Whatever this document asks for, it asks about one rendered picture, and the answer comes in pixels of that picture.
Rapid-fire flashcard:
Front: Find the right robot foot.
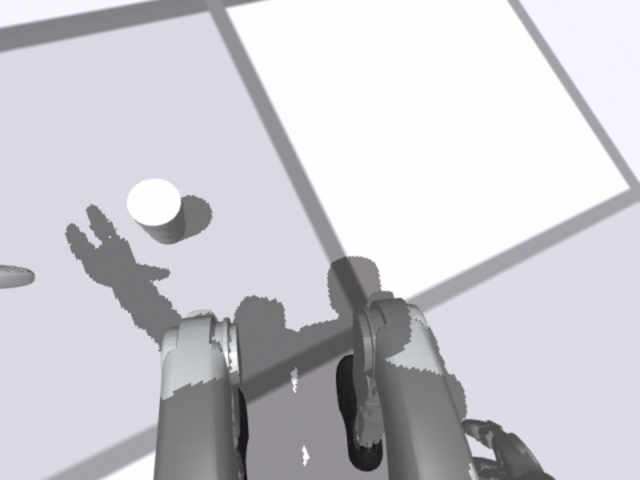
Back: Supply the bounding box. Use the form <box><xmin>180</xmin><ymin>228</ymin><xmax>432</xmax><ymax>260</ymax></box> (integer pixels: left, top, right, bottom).
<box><xmin>336</xmin><ymin>354</ymin><xmax>383</xmax><ymax>472</ymax></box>

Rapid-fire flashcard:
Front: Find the left robot hand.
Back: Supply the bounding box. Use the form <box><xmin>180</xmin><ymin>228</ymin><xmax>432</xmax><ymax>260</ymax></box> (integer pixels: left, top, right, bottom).
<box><xmin>0</xmin><ymin>265</ymin><xmax>35</xmax><ymax>289</ymax></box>

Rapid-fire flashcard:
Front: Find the right robot hand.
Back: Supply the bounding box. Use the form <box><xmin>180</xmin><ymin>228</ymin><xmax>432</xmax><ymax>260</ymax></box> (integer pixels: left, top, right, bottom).
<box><xmin>461</xmin><ymin>419</ymin><xmax>544</xmax><ymax>480</ymax></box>

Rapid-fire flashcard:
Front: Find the cup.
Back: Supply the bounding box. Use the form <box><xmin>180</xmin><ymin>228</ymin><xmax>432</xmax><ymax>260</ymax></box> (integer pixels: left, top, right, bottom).
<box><xmin>127</xmin><ymin>179</ymin><xmax>186</xmax><ymax>244</ymax></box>

